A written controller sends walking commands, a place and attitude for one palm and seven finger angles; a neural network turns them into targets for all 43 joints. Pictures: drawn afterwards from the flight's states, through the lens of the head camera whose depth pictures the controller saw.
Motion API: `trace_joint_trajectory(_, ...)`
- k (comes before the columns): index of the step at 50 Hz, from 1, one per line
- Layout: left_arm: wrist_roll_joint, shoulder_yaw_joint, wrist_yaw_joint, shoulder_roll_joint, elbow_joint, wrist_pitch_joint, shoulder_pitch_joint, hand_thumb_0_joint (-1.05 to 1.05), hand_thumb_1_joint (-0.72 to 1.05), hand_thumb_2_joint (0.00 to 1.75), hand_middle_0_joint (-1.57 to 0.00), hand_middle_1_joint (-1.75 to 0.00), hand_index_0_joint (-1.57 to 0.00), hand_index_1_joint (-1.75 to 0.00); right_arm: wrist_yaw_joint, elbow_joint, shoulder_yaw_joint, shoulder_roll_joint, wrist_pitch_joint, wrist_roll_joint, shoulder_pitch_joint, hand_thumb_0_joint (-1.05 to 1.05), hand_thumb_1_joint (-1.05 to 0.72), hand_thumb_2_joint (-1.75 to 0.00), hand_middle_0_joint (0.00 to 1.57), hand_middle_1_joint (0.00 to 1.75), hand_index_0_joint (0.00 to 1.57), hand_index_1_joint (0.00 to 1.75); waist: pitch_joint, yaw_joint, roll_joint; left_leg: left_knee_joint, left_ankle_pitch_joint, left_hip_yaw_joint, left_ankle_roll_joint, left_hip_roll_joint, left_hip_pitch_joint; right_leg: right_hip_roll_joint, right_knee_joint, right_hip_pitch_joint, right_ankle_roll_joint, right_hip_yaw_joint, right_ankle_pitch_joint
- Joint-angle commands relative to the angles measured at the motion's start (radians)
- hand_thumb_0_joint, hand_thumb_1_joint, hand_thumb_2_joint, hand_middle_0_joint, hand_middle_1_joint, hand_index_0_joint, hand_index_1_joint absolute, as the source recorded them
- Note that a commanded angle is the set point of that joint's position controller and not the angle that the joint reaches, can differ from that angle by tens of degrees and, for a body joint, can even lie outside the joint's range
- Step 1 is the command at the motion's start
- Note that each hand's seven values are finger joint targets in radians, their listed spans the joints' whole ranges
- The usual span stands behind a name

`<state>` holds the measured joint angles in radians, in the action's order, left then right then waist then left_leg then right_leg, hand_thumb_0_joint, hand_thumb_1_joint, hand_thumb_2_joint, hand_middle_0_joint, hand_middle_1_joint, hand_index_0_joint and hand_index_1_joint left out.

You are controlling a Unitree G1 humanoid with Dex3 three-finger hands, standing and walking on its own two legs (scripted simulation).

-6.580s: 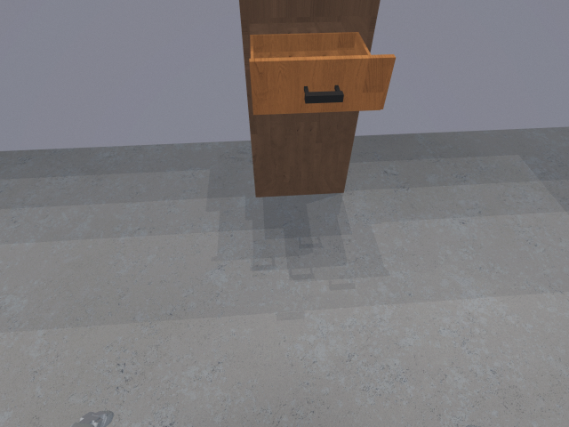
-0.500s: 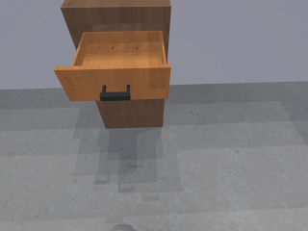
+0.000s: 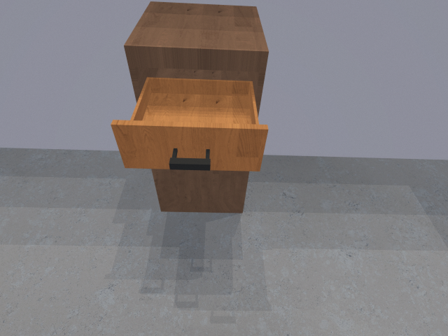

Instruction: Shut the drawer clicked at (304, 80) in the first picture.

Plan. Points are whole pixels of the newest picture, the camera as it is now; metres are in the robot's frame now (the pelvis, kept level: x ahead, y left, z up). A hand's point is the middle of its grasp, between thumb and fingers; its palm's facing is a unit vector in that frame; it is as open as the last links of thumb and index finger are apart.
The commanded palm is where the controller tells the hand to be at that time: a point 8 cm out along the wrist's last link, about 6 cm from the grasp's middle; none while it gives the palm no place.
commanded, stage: take the last steps up to it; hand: left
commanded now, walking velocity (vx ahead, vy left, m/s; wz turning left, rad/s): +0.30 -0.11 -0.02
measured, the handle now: (190, 158) +0.55 +0.11 -0.03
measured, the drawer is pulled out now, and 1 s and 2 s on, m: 0.30 0.30 0.30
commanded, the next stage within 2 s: come to a stop and stand still in 0.76 s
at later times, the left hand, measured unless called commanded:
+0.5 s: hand out of the picture +0.03 +0.07 -0.17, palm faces +0.11 -0.98 -0.17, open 7.3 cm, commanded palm none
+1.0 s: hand (177, 274) +0.30 +0.12 -0.18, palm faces +0.09 -0.97 -0.22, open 7.3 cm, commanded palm none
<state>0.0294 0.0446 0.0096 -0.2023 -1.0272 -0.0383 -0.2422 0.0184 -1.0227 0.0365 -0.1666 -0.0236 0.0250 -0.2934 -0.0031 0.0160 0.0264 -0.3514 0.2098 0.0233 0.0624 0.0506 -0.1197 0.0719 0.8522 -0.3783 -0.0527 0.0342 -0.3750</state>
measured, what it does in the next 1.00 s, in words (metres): walks ahead: right foot, then left foot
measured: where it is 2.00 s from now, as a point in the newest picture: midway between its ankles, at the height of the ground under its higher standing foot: outside the picture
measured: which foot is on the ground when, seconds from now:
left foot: down 0.00-0.16, up 0.18-0.66, down 0.68-1.00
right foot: up 0.00-0.14, down 0.16-0.68, up 0.70-1.00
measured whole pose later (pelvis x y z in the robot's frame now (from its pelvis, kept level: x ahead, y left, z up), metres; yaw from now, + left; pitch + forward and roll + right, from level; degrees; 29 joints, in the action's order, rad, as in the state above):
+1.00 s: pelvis +0.26 -0.07 -0.01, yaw +1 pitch -2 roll +2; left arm 0.03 0.06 -0.03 -0.17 -1.02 0.01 -0.24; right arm 0.03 -1.05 0.04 -0.17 -0.03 0.02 -0.23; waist -0.03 -0.01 0.03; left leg -0.47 0.25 0.12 0.02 -0.01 -0.19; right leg 0.11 0.69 -0.39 -0.04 0.04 -0.23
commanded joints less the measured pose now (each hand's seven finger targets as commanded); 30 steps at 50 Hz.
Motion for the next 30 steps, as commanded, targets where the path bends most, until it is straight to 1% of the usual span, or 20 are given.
trace_joint_trajectory(1, -0.005, 0.011, 0.006, -0.056, 0.089, 0.038, 0.089, 0.00, 0.90, 0.90, -0.20, -0.30, -0.20, -0.30, 0.013, 0.004, 0.046, -0.177, -0.014, 0.007, -0.082, 0.00, -0.90, -0.90, 0.20, 0.30, 0.20, 0.30, -0.096, 0.037, -0.128, 0.204, 0.253, -0.338, 0.125, -0.335, -0.035, 0.013, -0.122, -0.070, 0.025, -0.007, -0.014)
trace_joint_trajectory(3, -0.006, 0.015, 0.009, -0.038, 0.079, 0.043, 0.066, 0.00, 0.90, 0.90, -0.20, -0.30, -0.20, -0.30, 0.012, -0.008, 0.048, -0.181, -0.014, 0.009, -0.076, 0.00, -0.90, -0.90, 0.20, 0.30, 0.20, 0.30, -0.093, 0.020, -0.140, 0.187, 0.259, -0.313, 0.112, -0.320, -0.076, -0.006, -0.185, 0.002, 0.032, 0.011, 0.002)
trace_joint_trajectory(4, -0.008, 0.018, 0.009, -0.034, 0.065, 0.045, 0.033, 0.00, 0.90, 0.90, -0.20, -0.30, -0.20, -0.30, 0.012, -0.013, 0.047, -0.177, -0.012, 0.008, -0.069, 0.00, -0.90, -0.90, 0.20, 0.30, 0.20, 0.30, -0.090, 0.002, -0.142, 0.164, 0.265, -0.289, 0.101, -0.312, -0.111, -0.016, -0.240, 0.071, 0.034, 0.022, 0.023)
trace_joint_trajectory(5, -0.007, 0.020, 0.009, -0.033, 0.045, 0.050, -0.011, 0.00, 0.90, 0.90, -0.20, -0.30, -0.20, -0.30, 0.011, -0.018, 0.044, -0.169, -0.011, 0.005, -0.066, 0.00, -0.90, -0.90, 0.20, 0.30, 0.20, 0.30, -0.077, -0.018, -0.127, 0.117, 0.269, -0.259, 0.080, -0.286, -0.157, -0.033, -0.324, 0.173, 0.035, 0.040, 0.078)
trace_joint_trajectory(6, -0.006, 0.023, 0.004, -0.045, 0.019, 0.056, -0.066, 0.00, 0.90, 0.90, -0.20, -0.30, -0.20, -0.30, 0.008, -0.029, 0.040, -0.147, -0.010, 0.003, -0.062, 0.00, -0.90, -0.90, 0.20, 0.30, 0.20, 0.30, -0.069, -0.043, -0.071, 0.038, 0.267, -0.219, 0.047, -0.242, -0.221, -0.042, -0.407, 0.288, 0.039, 0.043, 0.119)
trace_joint_trajectory(7, -0.003, 0.030, -0.003, -0.076, -0.007, 0.068, -0.141, 0.00, 0.90, 0.90, -0.20, -0.30, -0.20, -0.30, 0.006, -0.029, 0.030, -0.109, -0.015, -0.003, -0.066, 0.00, -0.90, -0.90, 0.20, 0.30, 0.20, 0.30, -0.048, -0.075, 0.026, -0.118, 0.268, -0.147, 0.011, -0.180, -0.334, 0.037, -0.494, 0.429, 0.067, -0.066, 0.018)
trace_joint_trajectory(8, 0.001, 0.043, -0.014, -0.149, -0.032, 0.073, -0.213, 0.00, 0.90, 0.90, -0.20, -0.30, -0.20, -0.30, 0.002, -0.007, 0.013, -0.048, -0.022, -0.010, -0.062, 0.00, -0.90, -0.90, 0.20, 0.30, 0.20, 0.30, -0.047, -0.102, 0.230, -0.364, 0.311, 0.020, -0.038, -0.060, -0.514, 0.232, -0.616, 0.530, 0.154, -0.335, -0.143)
trace_joint_trajectory(9, -0.014, 0.051, -0.020, -0.190, -0.039, 0.074, -0.282, 0.00, 0.90, 0.90, -0.20, -0.30, -0.20, -0.30, -0.003, 0.024, 0.017, -0.093, -0.015, -0.003, 0.001, 0.00, -0.90, -0.90, 0.20, 0.30, 0.20, 0.30, -0.038, -0.138, 0.249, -0.559, 0.392, 0.013, -0.039, -0.077, -0.564, 0.338, -0.726, 0.457, 0.235, -0.511, -0.288)
trace_joint_trajectory(10, -0.018, 0.046, -0.024, -0.159, -0.043, 0.079, -0.256, 0.00, 0.90, 0.90, -0.20, -0.30, -0.20, -0.30, -0.008, 0.024, 0.030, -0.110, -0.011, 0.000, 0.040, 0.00, -0.90, -0.90, 0.20, 0.30, 0.20, 0.30, -0.086, -0.120, 0.194, -0.678, 0.308, -0.029, -0.031, -0.109, -0.576, 0.323, -0.762, 0.368, 0.251, -0.518, -0.323)
trace_joint_trajectory(11, -0.017, 0.039, -0.028, -0.126, -0.035, 0.078, -0.213, 0.00, 0.90, 0.90, -0.20, -0.30, -0.20, -0.30, -0.011, 0.020, 0.037, -0.102, -0.008, 0.000, 0.034, 0.00, -0.90, -0.90, 0.20, 0.30, 0.20, 0.30, -0.111, -0.088, 0.115, -0.738, 0.255, -0.029, -0.032, -0.130, -0.584, 0.316, -0.766, 0.333, 0.253, -0.468, -0.302)
trace_joint_trajectory(12, -0.015, 0.029, -0.031, -0.086, -0.025, 0.083, -0.158, 0.00, 0.90, 0.90, -0.20, -0.30, -0.20, -0.30, -0.016, 0.001, 0.039, -0.089, -0.005, 0.002, 0.015, 0.00, -0.90, -0.90, 0.20, 0.30, 0.20, 0.30, -0.131, -0.053, 0.052, -0.753, 0.188, -0.028, -0.041, -0.154, -0.565, 0.280, -0.750, 0.284, 0.240, -0.369, -0.203)
trace_joint_trajectory(13, -0.014, 0.020, -0.032, -0.053, -0.020, 0.090, -0.133, 0.00, 0.90, 0.90, -0.20, -0.30, -0.20, -0.30, -0.020, -0.016, 0.039, -0.065, 0.002, 0.006, -0.013, 0.00, -0.90, -0.90, 0.20, 0.30, 0.20, 0.30, -0.139, -0.027, 0.016, -0.759, 0.125, -0.018, -0.055, -0.164, -0.526, 0.233, -0.736, 0.242, 0.219, -0.268, -0.087)
trace_joint_trajectory(15, -0.015, 0.006, -0.031, -0.027, -0.029, 0.102, -0.140, 0.00, 0.90, 0.90, -0.20, -0.30, -0.20, -0.30, -0.023, -0.034, 0.038, -0.039, 0.011, 0.007, -0.057, 0.00, -0.90, -0.90, 0.20, 0.30, 0.20, 0.30, -0.131, -0.002, 0.053, -0.757, 0.049, 0.004, -0.073, -0.164, -0.492, 0.177, -0.726, 0.212, 0.197, -0.142, 0.092)
trace_joint_trajectory(17, -0.014, 0.000, -0.032, -0.016, -0.043, 0.113, -0.165, 0.00, 0.90, 0.90, -0.20, -0.30, -0.20, -0.30, -0.026, -0.026, 0.040, -0.036, 0.013, 0.005, -0.044, 0.00, -0.90, -0.90, 0.20, 0.30, 0.20, 0.30, -0.139, 0.004, 0.080, -0.738, 0.010, 0.012, -0.081, -0.168, -0.504, 0.166, -0.730, 0.215, 0.203, -0.113, 0.204)
trace_joint_trajectory(20, -0.012, -0.001, -0.035, -0.018, -0.073, 0.124, -0.228, 0.00, 0.90, 0.90, -0.20, -0.30, -0.20, -0.30, -0.029, -0.001, 0.038, -0.037, 0.007, 0.004, 0.032, 0.00, -0.90, -0.90, 0.20, 0.30, 0.20, 0.30, -0.126, -0.015, 0.065, -0.681, -0.008, 0.025, -0.088, -0.172, -0.555, 0.169, -0.695, 0.300, 0.217, -0.108, 0.368)
trace_joint_trajectory(23, -0.009, -0.003, -0.039, -0.015, -0.094, 0.128, -0.277, 0.00, 0.90, 0.90, -0.20, -0.30, -0.20, -0.30, -0.034, 0.027, 0.034, -0.024, 0.001, -0.001, 0.126, 0.00, -0.90, -0.90, 0.20, 0.30, 0.20, 0.30, -0.141, -0.032, 0.067, -0.593, -0.011, 0.041, -0.077, -0.164, -0.567, 0.169, -0.671, 0.337, 0.230, -0.098, 0.498)
trace_joint_trajectory(26, -0.005, -0.004, -0.044, -0.013, -0.119, 0.123, -0.317, 0.00, 0.90, 0.90, -0.20, -0.30, -0.20, -0.30, -0.038, 0.048, 0.025, -0.005, -0.009, -0.004, 0.215, 0.00, -0.90, -0.90, 0.20, 0.30, 0.20, 0.30, -0.142, -0.058, 0.076, -0.460, 0.012, 0.068, -0.061, -0.142, -0.504, 0.173, -0.632, 0.363, 0.226, -0.093, 0.615)
trace_joint_trajectory(28, -0.004, -0.002, -0.047, -0.021, -0.127, 0.118, -0.325, 0.00, 0.90, 0.90, -0.20, -0.30, -0.20, -0.30, -0.037, 0.057, 0.019, 0.003, -0.016, -0.006, 0.240, 0.00, -0.90, -0.90, 0.20, 0.30, 0.20, 0.30, -0.141, -0.060, 0.086, -0.380, 0.029, 0.081, -0.044, -0.119, -0.433, 0.172, -0.598, 0.369, 0.216, -0.078, 0.688)
trace_joint_trajectory(29, -0.004, 0.000, -0.048, -0.022, -0.131, 0.116, -0.327, 0.00, 0.90, 0.90, -0.20, -0.30, -0.20, -0.30, -0.034, 0.055, 0.018, 0.003, -0.021, -0.006, 0.231, 0.00, -0.90, -0.90, 0.20, 0.30, 0.20, 0.30, -0.124, -0.054, 0.083, -0.336, 0.044, 0.092, -0.033, -0.099, -0.381, 0.166, -0.556, 0.382, 0.210, -0.070, 0.758)
trace_joint_trajectory(30, -0.006, 0.001, -0.047, -0.026, -0.134, 0.115, -0.324, 0.00, 0.90, 0.90, -0.20, -0.30, -0.20, -0.30, -0.027, 0.042, 0.017, -0.003, -0.026, -0.005, 0.194, 0.00, -0.90, -0.90, 0.20, 0.30, 0.20, 0.30, -0.098, -0.034, 0.078, -0.285, 0.033, 0.120, -0.025, -0.067, -0.305, 0.148, -0.491, 0.388, 0.197, -0.047, 0.856)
